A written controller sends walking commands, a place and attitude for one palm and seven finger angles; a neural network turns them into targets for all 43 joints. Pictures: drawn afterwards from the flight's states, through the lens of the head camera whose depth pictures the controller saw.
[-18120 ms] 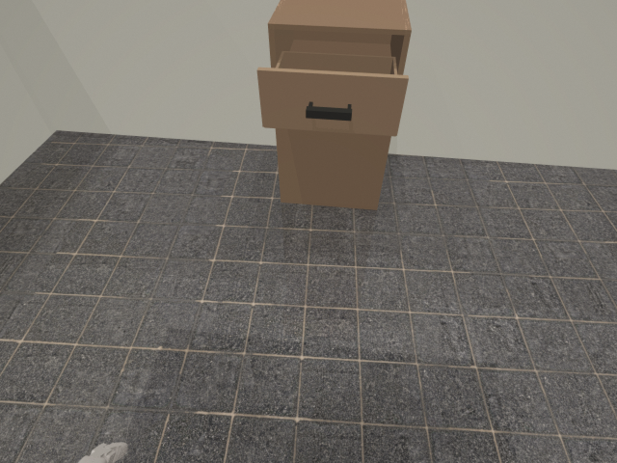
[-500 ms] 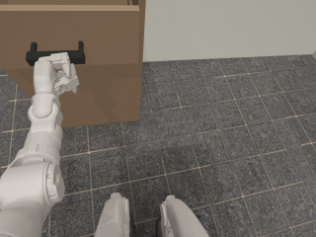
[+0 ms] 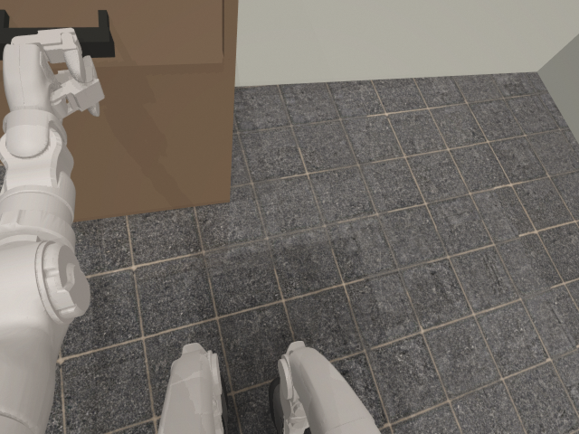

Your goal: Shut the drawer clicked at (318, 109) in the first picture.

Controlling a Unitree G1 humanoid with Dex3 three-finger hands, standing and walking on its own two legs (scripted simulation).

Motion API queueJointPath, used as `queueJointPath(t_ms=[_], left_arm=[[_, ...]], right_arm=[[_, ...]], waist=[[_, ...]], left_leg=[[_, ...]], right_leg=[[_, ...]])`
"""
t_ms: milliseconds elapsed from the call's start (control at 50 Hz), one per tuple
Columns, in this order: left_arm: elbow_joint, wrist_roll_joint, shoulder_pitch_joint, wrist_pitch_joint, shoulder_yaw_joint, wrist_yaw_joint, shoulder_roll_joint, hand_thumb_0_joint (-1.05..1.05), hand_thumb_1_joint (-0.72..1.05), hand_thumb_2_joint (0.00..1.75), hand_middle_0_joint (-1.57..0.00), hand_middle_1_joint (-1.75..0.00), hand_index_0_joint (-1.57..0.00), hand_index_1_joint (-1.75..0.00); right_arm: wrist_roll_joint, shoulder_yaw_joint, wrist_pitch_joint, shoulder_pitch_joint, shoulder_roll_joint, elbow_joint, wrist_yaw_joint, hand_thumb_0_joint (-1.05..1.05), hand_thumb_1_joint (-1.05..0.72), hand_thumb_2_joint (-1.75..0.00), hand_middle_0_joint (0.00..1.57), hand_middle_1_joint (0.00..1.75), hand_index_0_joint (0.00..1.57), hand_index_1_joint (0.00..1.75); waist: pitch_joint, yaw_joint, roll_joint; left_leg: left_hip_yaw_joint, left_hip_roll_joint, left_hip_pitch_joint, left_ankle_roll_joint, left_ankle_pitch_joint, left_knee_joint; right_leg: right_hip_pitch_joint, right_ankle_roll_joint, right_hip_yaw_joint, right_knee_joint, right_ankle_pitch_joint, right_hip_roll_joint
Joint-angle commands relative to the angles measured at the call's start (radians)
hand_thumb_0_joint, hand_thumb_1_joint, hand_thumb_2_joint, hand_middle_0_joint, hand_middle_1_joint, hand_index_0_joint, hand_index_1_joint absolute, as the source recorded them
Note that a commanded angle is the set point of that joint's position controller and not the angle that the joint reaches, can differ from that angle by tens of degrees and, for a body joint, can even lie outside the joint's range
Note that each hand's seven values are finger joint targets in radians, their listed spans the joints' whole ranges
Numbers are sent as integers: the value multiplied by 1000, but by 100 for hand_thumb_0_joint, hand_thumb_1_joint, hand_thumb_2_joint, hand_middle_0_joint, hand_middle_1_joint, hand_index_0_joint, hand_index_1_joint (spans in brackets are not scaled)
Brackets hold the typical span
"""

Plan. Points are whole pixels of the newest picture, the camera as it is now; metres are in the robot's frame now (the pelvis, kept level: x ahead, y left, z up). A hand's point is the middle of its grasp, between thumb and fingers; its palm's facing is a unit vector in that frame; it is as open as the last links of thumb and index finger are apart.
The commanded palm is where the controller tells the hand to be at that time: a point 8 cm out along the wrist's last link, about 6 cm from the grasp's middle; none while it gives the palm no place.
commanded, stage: push the drawer shut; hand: left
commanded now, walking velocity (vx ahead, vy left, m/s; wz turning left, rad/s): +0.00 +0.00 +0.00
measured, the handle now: (54, 30) +0.63 +0.23 +0.06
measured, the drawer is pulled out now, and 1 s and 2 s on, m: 0.01 0.00 0.00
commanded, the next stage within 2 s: pull the fist back off the drawer in 0.34 s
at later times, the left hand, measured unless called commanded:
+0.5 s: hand (85, 69) +0.58 +0.19 +0.05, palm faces +0.07 -1.00 -0.06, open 3.5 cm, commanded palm +0.61 +0.20 +0.06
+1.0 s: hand (81, 70) +0.57 +0.20 +0.06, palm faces +0.12 -0.99 -0.02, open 3.5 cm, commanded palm +0.54 +0.20 +0.06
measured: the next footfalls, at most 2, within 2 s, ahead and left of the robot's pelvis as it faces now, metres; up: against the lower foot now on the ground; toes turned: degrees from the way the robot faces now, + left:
none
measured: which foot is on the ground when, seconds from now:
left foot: down 0.00-1.00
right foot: down 0.00-1.00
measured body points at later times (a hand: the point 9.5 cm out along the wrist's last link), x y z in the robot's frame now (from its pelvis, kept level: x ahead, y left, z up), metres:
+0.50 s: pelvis -0.02 +0.00 -0.02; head +0.17 +0.06 +0.39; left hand +0.57 +0.25 +0.06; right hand -0.05 -0.25 -0.10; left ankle +0.06 +0.08 -0.60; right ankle +0.01 -0.10 -0.60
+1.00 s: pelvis -0.01 +0.01 +0.00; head +0.18 +0.05 +0.40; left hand +0.56 +0.25 +0.06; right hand -0.05 -0.24 -0.09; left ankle +0.06 +0.08 -0.60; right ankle +0.01 -0.10 -0.60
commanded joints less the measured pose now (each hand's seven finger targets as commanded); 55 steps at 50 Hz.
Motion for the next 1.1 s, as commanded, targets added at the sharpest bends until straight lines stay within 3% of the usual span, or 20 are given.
queueJointPath(t_ms=[0, 40, 120, 160, 220, 280, 320, 380, 400, 420, 480, 540, 620, 720, 780, 840, 880, 980, 1020, 1080], left_arm=[[-275, -22, -657, -70, 36, 34, 294, 0, 90, 90, -140, -160, -140, -160], [-257, -16, -671, -59, 51, 36, 327, 0, 90, 90, -140, -160, -140, -160], [-250, -2, -725, -42, 20, 38, 306, 0, 90, 90, -140, -160, -140, -160], [-247, 1, -747, -37, 38, 35, 337, 0, 90, 90, -140, -160, -140, -160], [-221, -6, -784, -12, 17, 34, 328, 0, 90, 90, -140, -160, -140, -160], [-224, -9, -812, -5, 29, 30, 371, 0, 90, 90, -140, -160, -140, -160], [-208, -10, -813, 6, 8, 28, 356, 0, 90, 90, -140, -160, -140, -160], [-208, -6, -828, 10, 11, 25, 395, 0, 90, 90, -140, -160, -140, -160], [-223, -7, -842, 12, -10, 25, 374, 0, 90, 90, -140, -160, -140, -160], [-218, -10, -838, 16, -14, 26, 364, 0, 90, 90, -140, -160, -140, -160], [-230, -10, -839, 14, 20, 32, 405, 0, 90, 90, -140, -160, -140, -160], [-210, -7, -821, 28, 10, 33, 386, 0, 90, 90, -140, -160, -140, -160], [-197, 1, -808, 37, 33, 31, 422, 0, 90, 90, -140, -160, -140, -160], [-247, 5, -785, 35, 53, 38, 404, 0, 90, 90, -140, -160, -140, -160], [-293, -5, -731, 31, 63, 37, 377, 0, 90, 90, -140, -160, -140, -160], [-313, -13, -648, 29, 44, 32, 319, 0, 90, 90, -140, -160, -140, -160], [-343, -7, -593, 20, 63, 34, 332, 0, 90, 90, -140, -160, -140, -160], [-363, -33, -427, 11, 55, 27, 262, 0, 90, 90, -140, -160, -140, -160], [-355, -49, -351, 13, 35, 10, 216, 0, 90, 90, -140, -160, -140, -160], [-312, -62, -343, 10, -16, -9, 149, 0, 90, 90, -140, -160, -140, -160]], right_arm=[[-10, -67, -4, 214, -214, -18, -12, 0, -90, -90, 20, 30, 20, 30], [-12, -62, -4, 222, -218, -17, -14, 0, -90, -90, 20, 30, 20, 30], [-17, -60, -7, 240, -218, -12, -10, 0, -90, -90, 20, 30, 20, 30], [-18, -57, -10, 253, -220, -10, -11, 0, -90, -90, 20, 30, 20, 30], [-14, -51, -14, 256, -223, -5, -18, 0, -90, -90, 20, 30, 20, 30], [-12, -43, -25, 256, -229, -3, -27, 0, -90, -90, 20, 30, 20, 30], [-10, -37, -34, 251, -227, 1, -31, 0, -90, -90, 20, 30, 20, 30], [-8, -27, -47, 247, -234, -1, -39, 0, -90, -90, 20, 30, 20, 30], [-8, -27, -53, 240, -231, -2, -41, 0, -90, -90, 20, 30, 20, 30], [-7, -27, -60, 239, -232, 1, -42, 0, -90, -90, 20, 30, 20, 30], [-9, -23, -68, 243, -237, -6, -43, 0, -90, -90, 20, 30, 20, 30], [-9, -23, -72, 238, -234, -8, -39, 0, -90, -90, 20, 30, 20, 30], [-10, -21, -71, 241, -237, -19, -38, 0, -90, -90, 20, 30, 20, 30], [-15, -35, -64, 251, -240, -24, -24, 0, -90, -90, 20, 30, 20, 30], [-16, -46, -59, 255, -238, -28, -13, 0, -90, -90, 20, 30, 20, 30], [-12, -54, -51, 247, -229, -29, -2, 0, -90, -90, 20, 30, 20, 30], [-10, -58, -45, 245, -228, -34, 4, 0, -90, -90, 20, 30, 20, 30], [-3, -68, -27, 238, -213, -40, 14, 0, -90, -90, 20, 30, 20, 30], [1, -73, -19, 235, -205, -43, 17, 0, -90, -90, 20, 30, 20, 30], [5, -76, -9, 234, -201, -32, 16, 0, -90, -90, 20, 30, 20, 30]], waist=[[-581, -56, 240], [-572, -61, 230], [-593, -81, 264], [-597, -84, 271], [-558, -112, 232], [-560, -109, 284], [-544, -117, 280], [-536, -120, 293], [-543, -122, 321], [-544, -128, 308], [-560, -115, 321], [-541, -118, 293], [-524, -107, 274], [-573, -77, 314], [-621, -55, 318], [-613, -37, 297], [-624, -13, 314], [-599, 13, 238], [-573, 20, 204], [-482, -7, 150]], left_leg=[[-130, 27, 647, -19, 289, -130], [-129, 29, 618, -17, 279, -123], [-141, 30, 637, -17, 288, -113], [-144, 33, 630, -16, 301, -105], [-137, 31, 566, -7, 221, -105], [-142, 34, 564, -9, 180, -112], [-143, 35, 542, -7, 146, -115], [-151, 40, 537, -8, 118, -123], [-151, 40, 543, -8, 108, -124], [-157, 43, 546, -7, 89, -127], [-163, 42, 553, -10, 93, -129], [-160, 41, 521, -10, 66, -128], [-153, 39, 468, -8, 37, -126], [-193, 47, 580, -23, 76, -150], [-209, 53, 652, -32, 128, -166], [-198, 52, 673, -33, 142, -178], [-196, 54, 700, -38, 172, -187], [-149, 47, 700, -33, 280, -191], [-128, 42, 679, -30, 297, -193], [-109, 36, 636, -22, 302, -191]], right_leg=[[12, 7, 76, -172, 196, -11], [16, 8, 77, -172, 191, -11], [-20, 7, 73, -164, 193, -10], [-26, 6, 71, -157, 200, -8], [-20, 13, 80, -172, 161, -7], [-46, 9, 79, -166, 136, -10], [-50, 10, 81, -168, 120, -11], [-65, 11, 77, -161, 106, -12], [-73, 11, 80, -161, 102, -13], [-79, 12, 81, -164, 96, -14], [-76, 9, 76, -156, 100, -14], [-66, 10, 78, -158, 87, -14], [-48, 10, 82, -155, 66, -14], [-95, 5, 55, -134, 99, -14], [-87, 3, 47, -135, 125, -15], [-62, 3, 51, -152, 131, -13], [-49, 0, 51, -152, 143, -13], [51, 2, 57, -188, 199, -10], [91, 4, 60, -202, 214, -8], [94, 9, 66, -219, 230, -8]])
